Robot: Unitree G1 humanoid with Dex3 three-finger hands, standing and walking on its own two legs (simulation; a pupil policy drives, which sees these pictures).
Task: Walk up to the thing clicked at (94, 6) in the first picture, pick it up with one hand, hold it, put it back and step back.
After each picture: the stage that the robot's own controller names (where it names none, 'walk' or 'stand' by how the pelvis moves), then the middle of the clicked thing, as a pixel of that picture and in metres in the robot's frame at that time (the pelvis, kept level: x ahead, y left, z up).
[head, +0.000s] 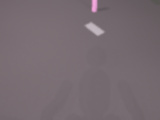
stand; (94, 3) +2.25 -0.14 -0.66
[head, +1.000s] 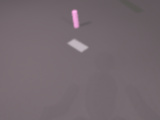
walk; (75, 19) +2.09 +0.27 -0.64
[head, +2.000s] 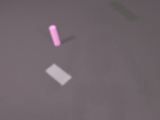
walk; (55, 36) +1.46 +0.48 -0.65
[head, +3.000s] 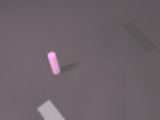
walk; (54, 63) +1.03 +0.39 -0.65
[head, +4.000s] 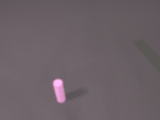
walk; (59, 91) +0.72 +0.23 -0.62
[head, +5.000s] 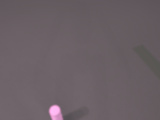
walk; (57, 117) +0.46 +0.21 -0.63
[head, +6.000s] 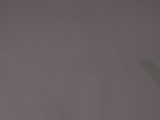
stand; out of the picture +0.40 +0.20 -0.65
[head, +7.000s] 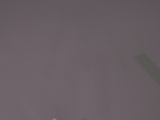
stand; out of the picture +0.40 +0.23 -0.66
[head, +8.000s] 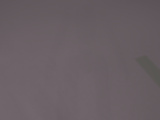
stand; out of the picture +0.40 +0.22 -0.66
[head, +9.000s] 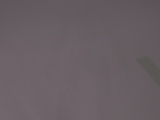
stand; out of the picture +0.39 +0.22 -0.66
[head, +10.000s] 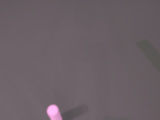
go down; (55, 115) +0.42 +0.21 -0.64
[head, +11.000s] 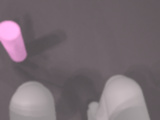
go down; (14, 44) +0.49 +0.24 -0.23
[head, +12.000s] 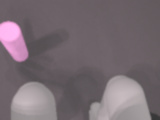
close in; (15, 45) +0.48 +0.24 -0.23
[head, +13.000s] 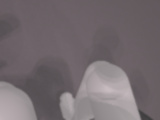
close in; out of the picture +0.47 +0.28 -0.16
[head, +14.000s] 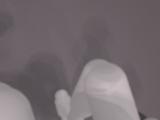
lift; out of the picture +0.45 +0.28 -0.16
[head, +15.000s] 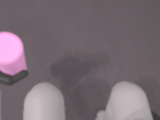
lift; (12, 62) +0.36 +0.25 -0.03
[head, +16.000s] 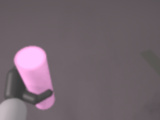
hold; (39, 83) +0.32 +0.16 +0.09
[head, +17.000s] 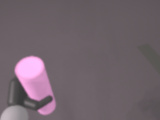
hold; (39, 90) +0.32 +0.16 +0.04
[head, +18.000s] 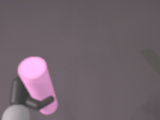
crouch; (41, 90) +0.32 +0.16 +0.04
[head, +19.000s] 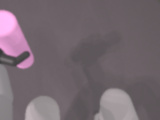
crouch; (15, 46) +0.46 +0.20 -0.04
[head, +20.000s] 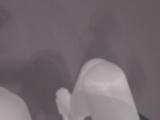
lower; out of the picture +0.46 +0.28 -0.17
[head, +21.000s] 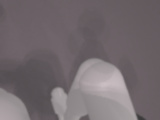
lower; out of the picture +0.47 +0.29 -0.17
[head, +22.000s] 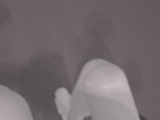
lower; out of the picture +0.46 +0.29 -0.17
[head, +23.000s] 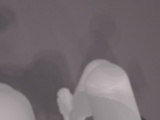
lower; out of the picture +0.45 +0.29 -0.17
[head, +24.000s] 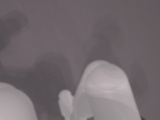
loosen; out of the picture +0.45 +0.26 -0.16
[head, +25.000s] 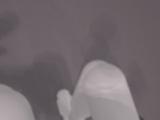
withdraw; out of the picture +0.46 +0.27 -0.18
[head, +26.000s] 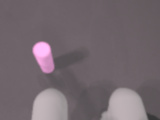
walk; (45, 59) +0.48 +0.20 -0.31
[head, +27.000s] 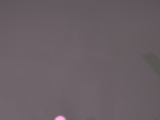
stand; out of the picture +0.41 +0.17 -0.59
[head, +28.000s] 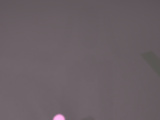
stand; out of the picture +0.42 +0.18 -0.60
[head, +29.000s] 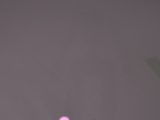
stand; out of the picture +0.42 +0.16 -0.64
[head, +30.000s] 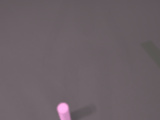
walk; (64, 114) +0.45 +0.15 -0.63
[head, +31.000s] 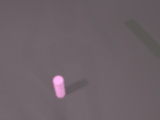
walk; (59, 87) +0.59 +0.18 -0.63
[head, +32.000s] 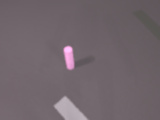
walk; (69, 58) +0.93 +0.19 -0.62
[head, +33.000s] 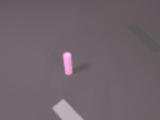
stand; (68, 64) +1.02 +0.19 -0.65
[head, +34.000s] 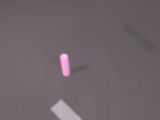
stand; (65, 65) +1.05 +0.21 -0.66
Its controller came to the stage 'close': yes
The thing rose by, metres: 0.69
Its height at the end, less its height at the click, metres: +0.00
